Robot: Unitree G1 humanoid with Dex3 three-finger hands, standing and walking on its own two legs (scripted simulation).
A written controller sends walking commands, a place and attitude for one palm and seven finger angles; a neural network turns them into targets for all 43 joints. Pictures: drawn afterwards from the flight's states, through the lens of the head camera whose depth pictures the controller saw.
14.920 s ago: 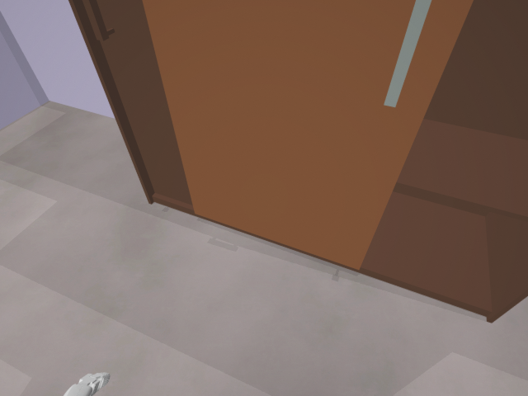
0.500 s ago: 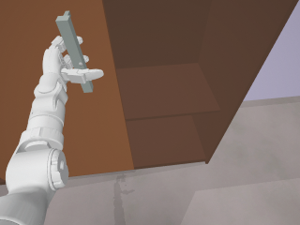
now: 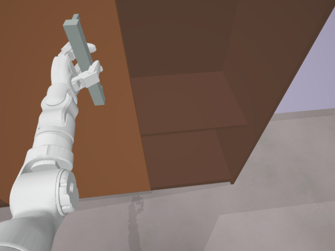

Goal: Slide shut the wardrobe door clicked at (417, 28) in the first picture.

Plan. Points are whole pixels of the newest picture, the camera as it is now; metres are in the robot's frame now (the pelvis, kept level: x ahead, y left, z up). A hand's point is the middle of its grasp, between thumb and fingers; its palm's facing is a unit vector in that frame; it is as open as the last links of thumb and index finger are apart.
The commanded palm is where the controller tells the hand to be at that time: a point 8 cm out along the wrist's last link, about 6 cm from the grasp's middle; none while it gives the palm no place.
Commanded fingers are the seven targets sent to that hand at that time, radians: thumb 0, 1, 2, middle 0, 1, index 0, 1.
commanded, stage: grip the handle and tug to test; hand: left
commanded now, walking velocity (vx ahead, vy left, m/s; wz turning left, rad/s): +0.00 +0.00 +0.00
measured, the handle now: (89, 63) +0.52 +0.19 +0.19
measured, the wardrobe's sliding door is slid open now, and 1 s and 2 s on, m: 0.51 0.51 0.51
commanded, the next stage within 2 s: tug the door sideways, standing still in 0.66 s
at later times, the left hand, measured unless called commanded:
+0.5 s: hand (94, 73) +0.47 +0.16 +0.20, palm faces +0.12 -0.99 +0.00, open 6.2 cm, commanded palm +0.42 +0.22 +0.19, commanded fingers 0.00 0.90 0.90 -0.45 -1.40 -0.45 -1.40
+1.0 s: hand (94, 72) +0.47 +0.16 +0.20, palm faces +0.14 -0.99 +0.00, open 6.2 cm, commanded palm +0.45 +0.19 +0.19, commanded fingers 0.00 0.90 0.90 -0.45 -1.40 -0.45 -1.40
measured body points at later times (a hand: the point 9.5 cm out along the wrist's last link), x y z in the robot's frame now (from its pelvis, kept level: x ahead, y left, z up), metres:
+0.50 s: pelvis +0.01 +0.00 +0.00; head +0.03 -0.02 +0.45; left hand +0.46 +0.22 +0.20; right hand +0.09 -0.26 -0.12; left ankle -0.02 +0.13 -0.74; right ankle -0.01 -0.13 -0.74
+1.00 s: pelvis +0.04 +0.00 +0.00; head +0.06 -0.02 +0.45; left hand +0.46 +0.21 +0.20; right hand +0.18 -0.25 -0.11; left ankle -0.02 +0.13 -0.73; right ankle -0.01 -0.13 -0.73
